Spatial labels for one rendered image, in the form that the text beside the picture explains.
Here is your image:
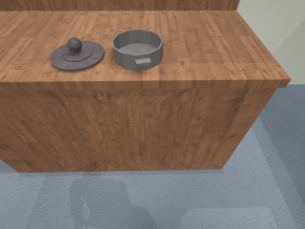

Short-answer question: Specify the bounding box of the knob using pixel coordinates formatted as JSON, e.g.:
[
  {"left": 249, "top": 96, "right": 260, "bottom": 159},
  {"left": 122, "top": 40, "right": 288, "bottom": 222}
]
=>
[{"left": 67, "top": 37, "right": 82, "bottom": 52}]

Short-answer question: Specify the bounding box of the table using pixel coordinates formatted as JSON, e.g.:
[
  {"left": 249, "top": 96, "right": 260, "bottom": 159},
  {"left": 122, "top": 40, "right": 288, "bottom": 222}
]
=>
[{"left": 0, "top": 0, "right": 292, "bottom": 173}]

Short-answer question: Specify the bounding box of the pot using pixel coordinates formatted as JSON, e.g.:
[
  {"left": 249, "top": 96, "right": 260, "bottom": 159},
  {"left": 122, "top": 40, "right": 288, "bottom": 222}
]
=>
[{"left": 112, "top": 29, "right": 164, "bottom": 71}]

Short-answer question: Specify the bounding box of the lid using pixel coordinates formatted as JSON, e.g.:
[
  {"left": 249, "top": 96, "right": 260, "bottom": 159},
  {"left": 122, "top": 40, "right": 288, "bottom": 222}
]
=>
[{"left": 50, "top": 40, "right": 105, "bottom": 72}]

